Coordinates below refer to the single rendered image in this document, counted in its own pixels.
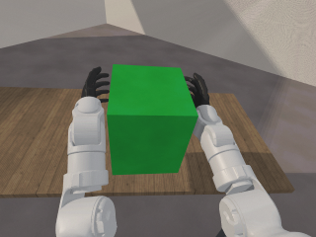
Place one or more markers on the robot right hand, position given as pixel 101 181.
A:
pixel 200 93

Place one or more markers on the robot left hand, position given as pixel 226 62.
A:
pixel 89 89

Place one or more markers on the right robot upper arm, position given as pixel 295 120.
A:
pixel 252 214

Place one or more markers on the right robot forearm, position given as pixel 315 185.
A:
pixel 231 175

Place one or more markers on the table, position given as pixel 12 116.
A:
pixel 34 125

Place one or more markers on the carton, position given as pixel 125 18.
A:
pixel 151 118

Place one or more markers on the left robot forearm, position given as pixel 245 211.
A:
pixel 86 148

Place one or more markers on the left robot upper arm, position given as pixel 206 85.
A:
pixel 87 217

